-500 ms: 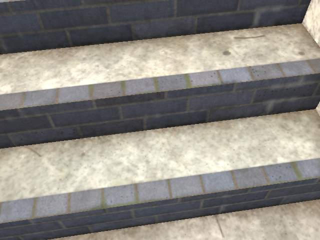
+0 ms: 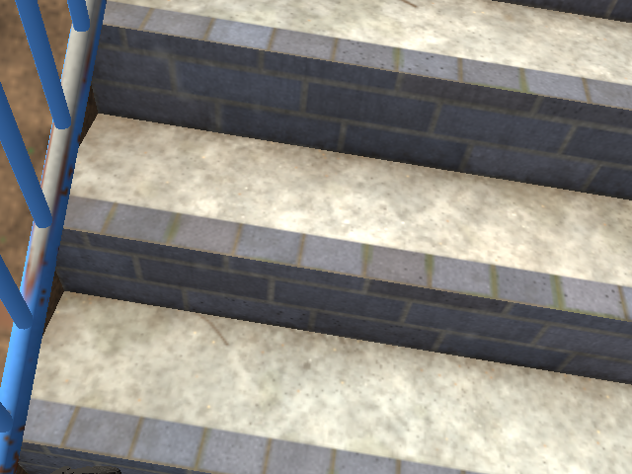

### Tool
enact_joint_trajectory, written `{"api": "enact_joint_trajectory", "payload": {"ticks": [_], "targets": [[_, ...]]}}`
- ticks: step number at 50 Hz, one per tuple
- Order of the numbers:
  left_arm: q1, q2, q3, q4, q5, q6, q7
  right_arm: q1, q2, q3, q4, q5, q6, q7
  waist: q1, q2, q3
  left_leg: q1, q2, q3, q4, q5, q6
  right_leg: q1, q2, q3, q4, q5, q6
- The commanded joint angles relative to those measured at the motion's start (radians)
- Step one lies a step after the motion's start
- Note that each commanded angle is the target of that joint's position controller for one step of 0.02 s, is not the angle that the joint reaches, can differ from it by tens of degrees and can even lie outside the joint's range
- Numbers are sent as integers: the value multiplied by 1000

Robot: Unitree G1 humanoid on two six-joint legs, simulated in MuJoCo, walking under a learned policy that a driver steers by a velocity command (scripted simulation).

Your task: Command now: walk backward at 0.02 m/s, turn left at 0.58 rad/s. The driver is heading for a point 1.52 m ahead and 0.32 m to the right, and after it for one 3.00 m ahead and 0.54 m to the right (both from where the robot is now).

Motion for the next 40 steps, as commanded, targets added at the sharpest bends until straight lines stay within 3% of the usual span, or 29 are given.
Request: {"api": "enact_joint_trajectory", "payload": {"ticks": [1, 2, 3, 5, 6, 7, 9, 10, 14, 17, 20, 21, 23, 26, 27, 28, 29, 31, 32, 34, 35, 36, 37, 38, 39, 40], "targets": [[95, -16, -23, -83, 12, -2, 1, -70, -64, -19, -68, 5, -27, -31, 53, 199, -87, 181, 132, -478, -602, -106, 93, -184, 28, 21, 223, 55, -16], [98, -20, -29, -91, 15, 5, 3, -68, -61, -14, -70, 4, -23, -43, 56, 175, -76, 169, 121, -452, -602, -38, 102, -196, 40, 13, 262, 78, -8], [107, -49, -44, -117, 15, 17, 13, -67, -59, -2, -80, 6, -3, -53, 71, 171, -92, 192, 103, -378, -603, 10, 82, -215, 21, 42, 178, 92, 16], [86, -24, -38, -149, 25, 39, 30, -62, -45, 18, -112, -4, 20, -82, 59, 138, -75, 184, 111, -354, -622, 81, 96, -208, 40, 41, 140, 143, 63], [85, -33, -39, -158, 27, 50, 38, -67, -42, 29, -128, -10, 31, -97, 52, 144, -78, 191, 114, -348, -625, 119, 109, -215, 57, 38, 159, 160, 88], [35, -71, -50, -190, 15, 57, 56, -53, -55, 34, -153, -8, 50, -113, 27, 177, -82, 268, 151, -381, -695, 206, 144, -250, 71, 21, 116, 79, 123], [36, -59, -51, -190, -5, 66, 83, -8, -53, 44, -177, -24, 69, -133, -22, 160, -121, 388, 203, -398, -679, 357, 177, -275, 121, 102, 138, 26, 172], [46, -54, -48, -187, -14, 70, 92, 5, -52, 49, -186, -25, 74, -139, -35, 158, -131, 434, 220, -389, -676, 371, 186, -292, 139, 124, 156, 10, 189], [56, -30, -37, -200, -26, 81, 101, -6, -31, 64, -229, -16, 85, -161, -53, 141, -120, 510, 254, -353, -664, 340, 201, -326, 162, 141, 213, 1, 233], [55, -22, -37, -214, -25, 80, 100, -6, -16, 65, -242, -16, 80, -167, -66, 144, -125, 550, 273, -334, -642, 413, 222, -318, 149, 127, 209, -21, 247], [61, -17, -39, -225, -26, 75, 91, 4, -28, 51, -244, -15, 74, -167, -57, 173, -157, 589, 301, -346, -635, 451, 243, -285, 104, 122, 128, -52, 242], [77, 18, -30, -222, -31, 78, 89, -7, -25, 48, -261, -18, 63, -175, -53, 166, -183, 564, 326, -383, -605, 407, 246, -255, 88, 165, 213, -38, 249], [129, 19, -28, -208, -20, 86, 82, -36, -32, 40, -255, -4, 51, -171, -16, 178, -163, 497, 301, -355, -597, 258, 240, -232, 67, 128, 196, 22, 240], [179, 8, -28, -204, -11, 89, 68, -59, -28, 33, -249, 3, 37, -157, 17, 223, -154, 399, 293, -331, -555, 187, 239, -146, 14, 92, 81, 44, 213], [175, 4, -30, -210, -8, 87, 63, -45, -37, 22, -241, 7, 33, -154, 15, 231, -153, 393, 297, -330, -528, 170, 234, -131, -10, 89, -2, 28, 196], [187, 20, -24, -193, -7, 85, 56, -65, -45, 12, -248, -2, 21, -151, 12, 226, -151, 337, 313, -330, -475, 183, 227, -80, -30, 100, -53, 85, 173], [210, 23, -23, -160, -3, 79, 50, -71, -50, 5, -245, -12, 6, -148, 10, 226, -158, 306, 303, -281, -432, 217, 226, -19, -35, 45, -139, 133, 154], [208, 14, -28, -148, 6, 71, 39, -84, -80, -23, -235, -5, -7, -142, 11, 249, -169, 259, 312, -261, -368, 220, 183, 71, -98, 54, -397, 139, 82], [246, 14, -27, -118, 1, 72, 28, -118, -81, -33, -234, 0, -2, -134, 30, 243, -185, 202, 286, -200, -323, 228, 139, 193, -116, 17, -620, 197, 41], [309, 15, -13, -40, -1, 76, -8, -144, -50, -38, -227, 27, 9, -120, 49, 205, -172, 132, 286, -116, -222, 255, 69, 386, -84, -127, -1024, 500, -8], [337, 7, -5, 10, -4, 72, -28, -147, -21, -38, -225, 29, 5, -115, 46, 152, -140, 86, 271, -68, -125, 287, 35, 459, -70, -153, -1196, 612, -19], [358, -13, -2, 57, -11, 67, -43, -126, 17, -38, -208, 20, 4, -111, 37, 72, -111, 68, 220, 8, 24, 256, 3, 502, -75, -126, -1364, 686, -25], [382, -42, -6, 94, 3, 57, -61, -89, 87, -29, -176, 7, 17, -102, 47, -88, -68, -26, 122, 115, 342, -134, -25, 539, -84, -65, -1480, 702, -29], [349, 95, 4, 70, 55, 26, -73, -63, 136, -28, -198, 10, 17, -86, -21, -274, -41, -295, 63, 150, 870, -301, -109, 507, -191, 109, -1122, 1408, 11], [285, 201, 40, 32, 55, 37, -74, 16, 91, -34, -172, 30, 12, -72, -48, -303, -95, -376, 24, 117, 1176, -228, -176, 506, -258, 215, -1087, 1656, -84], [248, 267, 57, 10, 45, 70, -56, -36, 53, -25, -177, 18, -1, -61, -38, -231, -133, -438, 37, 62, 1200, -194, -206, 579, -255, 219, -1096, 1436, -147]]}}
Velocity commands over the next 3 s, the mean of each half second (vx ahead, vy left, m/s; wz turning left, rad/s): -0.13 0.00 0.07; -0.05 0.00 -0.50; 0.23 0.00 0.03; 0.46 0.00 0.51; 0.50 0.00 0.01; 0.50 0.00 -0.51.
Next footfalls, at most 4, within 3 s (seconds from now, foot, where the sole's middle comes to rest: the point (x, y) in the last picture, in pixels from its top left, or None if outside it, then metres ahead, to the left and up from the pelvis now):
0.74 right None -0.09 -0.27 -0.86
1.42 left None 0.15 -0.03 -0.67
2.00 right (455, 431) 0.44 -0.25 -0.48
2.50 left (240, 201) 0.76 0.12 -0.29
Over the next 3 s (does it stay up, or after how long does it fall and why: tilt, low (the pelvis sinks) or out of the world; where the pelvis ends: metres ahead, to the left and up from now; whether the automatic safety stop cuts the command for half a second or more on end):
stays up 0.82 -0.03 0.50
